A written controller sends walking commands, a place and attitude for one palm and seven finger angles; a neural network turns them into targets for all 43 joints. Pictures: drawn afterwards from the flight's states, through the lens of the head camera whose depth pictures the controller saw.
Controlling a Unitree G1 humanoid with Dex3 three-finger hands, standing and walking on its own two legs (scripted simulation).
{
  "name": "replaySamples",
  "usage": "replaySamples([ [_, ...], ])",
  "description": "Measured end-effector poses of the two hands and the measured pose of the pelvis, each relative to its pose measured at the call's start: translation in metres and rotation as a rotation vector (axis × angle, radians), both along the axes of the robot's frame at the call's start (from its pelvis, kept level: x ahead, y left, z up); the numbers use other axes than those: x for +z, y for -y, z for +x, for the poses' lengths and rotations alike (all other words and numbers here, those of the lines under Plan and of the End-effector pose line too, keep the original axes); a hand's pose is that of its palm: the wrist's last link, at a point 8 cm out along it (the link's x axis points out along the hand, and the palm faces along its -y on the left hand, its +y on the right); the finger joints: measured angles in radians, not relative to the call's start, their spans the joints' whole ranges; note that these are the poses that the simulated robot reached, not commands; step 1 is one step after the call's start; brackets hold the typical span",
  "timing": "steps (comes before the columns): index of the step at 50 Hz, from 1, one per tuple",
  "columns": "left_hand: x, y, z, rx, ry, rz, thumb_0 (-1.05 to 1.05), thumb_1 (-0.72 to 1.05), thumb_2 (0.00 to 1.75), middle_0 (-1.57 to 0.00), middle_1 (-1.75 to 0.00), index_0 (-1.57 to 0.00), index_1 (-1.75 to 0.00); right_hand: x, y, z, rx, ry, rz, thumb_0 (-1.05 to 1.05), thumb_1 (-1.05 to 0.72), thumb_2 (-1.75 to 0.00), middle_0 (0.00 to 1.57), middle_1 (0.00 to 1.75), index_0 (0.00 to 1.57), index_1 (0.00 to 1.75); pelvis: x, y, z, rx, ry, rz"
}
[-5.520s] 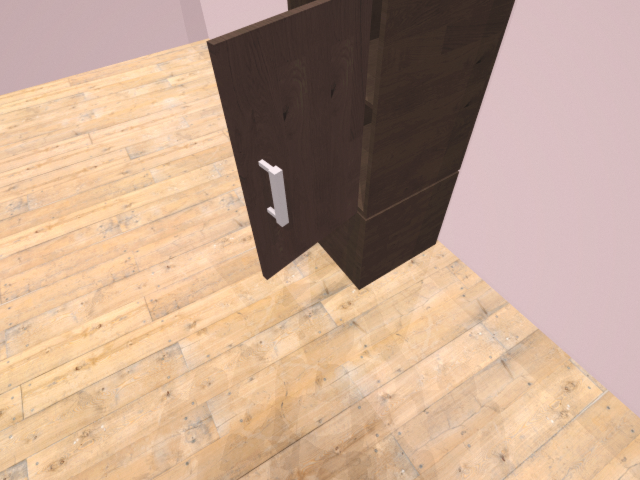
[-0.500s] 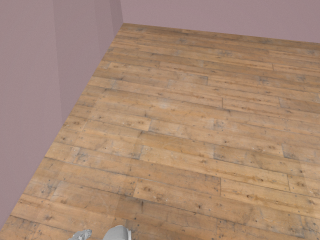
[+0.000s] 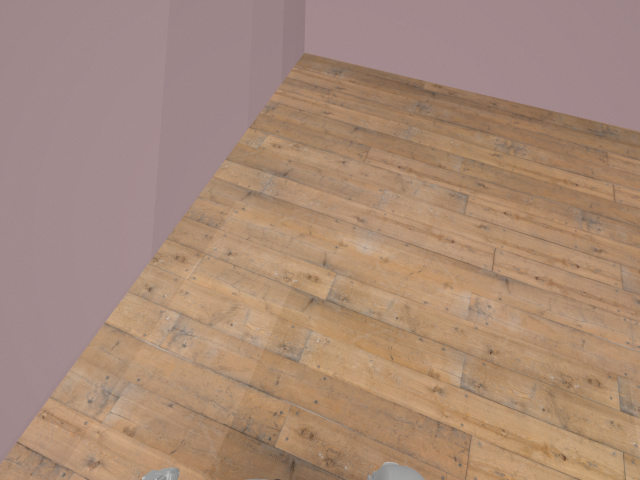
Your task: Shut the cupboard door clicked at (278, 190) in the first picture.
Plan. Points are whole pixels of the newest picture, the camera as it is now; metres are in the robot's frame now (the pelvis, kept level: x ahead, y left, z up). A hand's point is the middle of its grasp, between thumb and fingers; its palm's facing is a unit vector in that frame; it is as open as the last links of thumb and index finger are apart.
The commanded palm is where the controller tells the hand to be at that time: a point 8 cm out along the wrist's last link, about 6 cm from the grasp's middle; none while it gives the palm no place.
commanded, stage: walk to a spot facing it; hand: left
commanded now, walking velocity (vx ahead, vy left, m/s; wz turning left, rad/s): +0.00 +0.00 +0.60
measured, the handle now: out of the picture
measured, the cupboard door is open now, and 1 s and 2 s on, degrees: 100 100 100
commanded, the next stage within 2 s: none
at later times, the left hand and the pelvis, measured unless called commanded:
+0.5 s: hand out of the picture +0.05 +0.18 -0.19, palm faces +0.33 -0.91 -0.24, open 7.4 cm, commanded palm none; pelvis +0.06 -0.04 -0.02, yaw +20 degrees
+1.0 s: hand out of the picture +0.04 +0.10 -0.16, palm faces +0.60 -0.76 -0.25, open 7.4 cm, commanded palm none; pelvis +0.11 -0.09 +0.00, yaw +38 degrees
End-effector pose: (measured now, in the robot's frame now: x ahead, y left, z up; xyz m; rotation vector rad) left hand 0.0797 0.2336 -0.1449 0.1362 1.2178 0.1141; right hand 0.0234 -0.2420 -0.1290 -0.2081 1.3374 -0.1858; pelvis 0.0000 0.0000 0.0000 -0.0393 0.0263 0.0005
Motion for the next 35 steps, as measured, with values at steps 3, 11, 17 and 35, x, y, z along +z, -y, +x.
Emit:
replaySamples([
  [3,0.005,0.008,0.023,0.01,0.039,0.015,0.0,0.91,0.9,-0.2,-0.29,-0.2,-0.3,-0.002,0.013,0.002,-0.001,-0.032,0.004,0.0,-0.92,-0.9,0.2,0.3,0.2,0.3,0.0,0.012,0.009,0.033,-0.009,0.003],
  [11,0.014,0.028,0.039,0.076,0.101,0.084,0.0,0.9,0.9,-0.2,-0.3,-0.2,-0.3,-0.017,0.058,0.051,0.047,-0.029,0.016,0.01,-0.91,-0.9,0.2,0.3,0.2,0.3,-0.009,0.046,0.031,0.135,-0.016,0.039],
  [17,0.016,0.033,0.011,0.188,0.055,0.078,0.0,0.9,0.9,-0.2,-0.3,-0.21,-0.3,-0.005,0.06,0.125,0.185,0.029,0.012,0.01,-0.91,-0.9,0.19,0.3,0.2,0.3,-0.001,0.052,0.047,0.237,-0.009,0.076],
  [35,0.013,0.016,-0.057,0.474,-0.029,0.14,0.0,0.91,0.9,-0.2,-0.29,-0.2,-0.3,-0.009,0.009,0.265,0.555,0.172,0.037,0.01,-0.91,-0.9,0.2,0.3,0.2,0.3,-0.013,0.066,0.074,0.468,-0.005,0.037],
])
